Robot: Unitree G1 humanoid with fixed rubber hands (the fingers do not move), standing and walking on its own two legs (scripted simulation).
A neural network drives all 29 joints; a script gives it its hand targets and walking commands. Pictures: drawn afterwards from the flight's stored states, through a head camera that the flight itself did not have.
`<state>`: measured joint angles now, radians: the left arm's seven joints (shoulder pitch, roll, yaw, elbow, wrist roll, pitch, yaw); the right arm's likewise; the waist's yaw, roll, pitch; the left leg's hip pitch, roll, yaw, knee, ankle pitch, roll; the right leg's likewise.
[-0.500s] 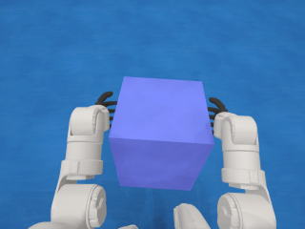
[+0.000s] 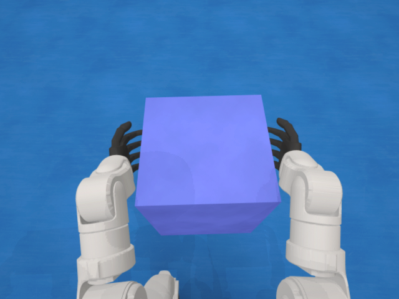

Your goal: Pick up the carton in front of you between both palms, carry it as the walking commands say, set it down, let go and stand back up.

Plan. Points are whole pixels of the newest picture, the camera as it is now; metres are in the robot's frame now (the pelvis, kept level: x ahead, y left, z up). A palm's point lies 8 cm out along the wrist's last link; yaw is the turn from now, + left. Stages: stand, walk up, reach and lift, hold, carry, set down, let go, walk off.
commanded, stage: carry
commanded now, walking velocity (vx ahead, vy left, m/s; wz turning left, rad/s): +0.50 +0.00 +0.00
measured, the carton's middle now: (204, 173) +0.35 +0.02 +0.00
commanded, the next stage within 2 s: none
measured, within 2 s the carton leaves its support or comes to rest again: neither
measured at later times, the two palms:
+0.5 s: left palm (140, 73) +0.57 +0.17 +0.07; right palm (272, 80) +0.55 -0.13 +0.08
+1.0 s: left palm (162, 10) +0.83 +0.15 +0.08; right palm (268, 11) +0.82 -0.15 +0.08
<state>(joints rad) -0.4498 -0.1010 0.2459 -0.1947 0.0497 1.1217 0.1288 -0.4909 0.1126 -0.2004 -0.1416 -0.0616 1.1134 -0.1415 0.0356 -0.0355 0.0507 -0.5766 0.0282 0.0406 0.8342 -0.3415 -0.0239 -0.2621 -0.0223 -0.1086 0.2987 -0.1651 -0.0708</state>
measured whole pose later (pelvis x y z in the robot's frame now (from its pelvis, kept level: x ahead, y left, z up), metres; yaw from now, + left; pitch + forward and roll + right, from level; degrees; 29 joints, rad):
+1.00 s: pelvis +0.56 +0.01 -0.02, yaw -2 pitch +2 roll -1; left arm -0.17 -0.13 0.12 -0.35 0.10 1.19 0.08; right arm -0.18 0.14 -0.10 -0.36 -0.11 1.21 -0.10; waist 0.01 0.02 -0.07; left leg -0.37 0.07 0.16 0.44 -0.07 0.01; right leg -0.23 -0.05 -0.22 0.50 -0.31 -0.02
